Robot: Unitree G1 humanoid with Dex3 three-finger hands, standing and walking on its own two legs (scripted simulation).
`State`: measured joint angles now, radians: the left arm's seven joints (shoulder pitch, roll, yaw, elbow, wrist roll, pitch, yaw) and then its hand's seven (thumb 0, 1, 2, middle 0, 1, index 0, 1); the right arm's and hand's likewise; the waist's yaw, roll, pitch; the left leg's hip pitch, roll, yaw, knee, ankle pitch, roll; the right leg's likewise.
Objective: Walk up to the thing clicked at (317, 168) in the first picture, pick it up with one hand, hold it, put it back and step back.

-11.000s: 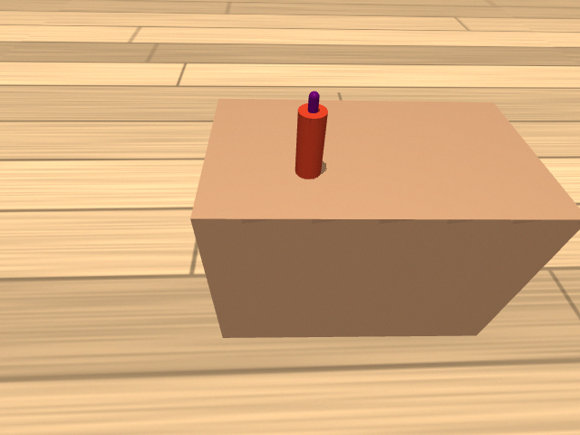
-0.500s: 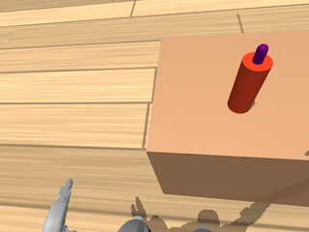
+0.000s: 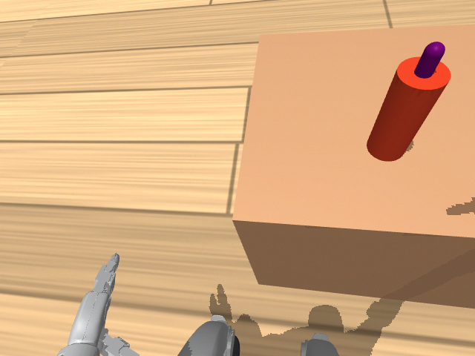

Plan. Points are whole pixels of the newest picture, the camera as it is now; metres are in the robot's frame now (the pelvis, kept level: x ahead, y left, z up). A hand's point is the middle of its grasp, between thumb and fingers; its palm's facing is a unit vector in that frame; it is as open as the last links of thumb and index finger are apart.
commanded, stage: close in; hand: right
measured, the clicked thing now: (406, 105) +0.54 -0.21 +0.06
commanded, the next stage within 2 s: rest palm in 0.62 s
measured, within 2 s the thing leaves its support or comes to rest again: neither
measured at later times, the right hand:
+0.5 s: hand (425, 130) +0.51 -0.24 +0.03, palm faces +0.20 +0.98 +0.02, open 17.4 cm
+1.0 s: hand (396, 132) +0.52 -0.20 +0.03, palm faces +0.21 +0.98 +0.02, open 16.5 cm
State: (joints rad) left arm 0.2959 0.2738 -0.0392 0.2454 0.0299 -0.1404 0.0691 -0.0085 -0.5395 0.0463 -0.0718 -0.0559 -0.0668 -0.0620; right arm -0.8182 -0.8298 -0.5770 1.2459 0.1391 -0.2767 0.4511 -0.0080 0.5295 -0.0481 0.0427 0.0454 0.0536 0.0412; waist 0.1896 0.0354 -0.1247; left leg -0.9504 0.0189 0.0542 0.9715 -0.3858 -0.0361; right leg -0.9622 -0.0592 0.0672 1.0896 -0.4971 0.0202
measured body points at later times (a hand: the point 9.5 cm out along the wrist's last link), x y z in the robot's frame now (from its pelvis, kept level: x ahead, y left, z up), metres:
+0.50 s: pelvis +0.00 +0.00 -0.02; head +0.13 -0.04 +0.41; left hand +0.15 +0.27 -0.02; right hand +0.50 -0.29 +0.03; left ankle +0.04 +0.15 -0.66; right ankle +0.00 -0.12 -0.66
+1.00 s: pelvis -0.01 +0.01 -0.02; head +0.12 -0.03 +0.40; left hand +0.14 +0.28 -0.01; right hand +0.50 -0.25 +0.03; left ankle +0.04 +0.15 -0.66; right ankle +0.00 -0.12 -0.66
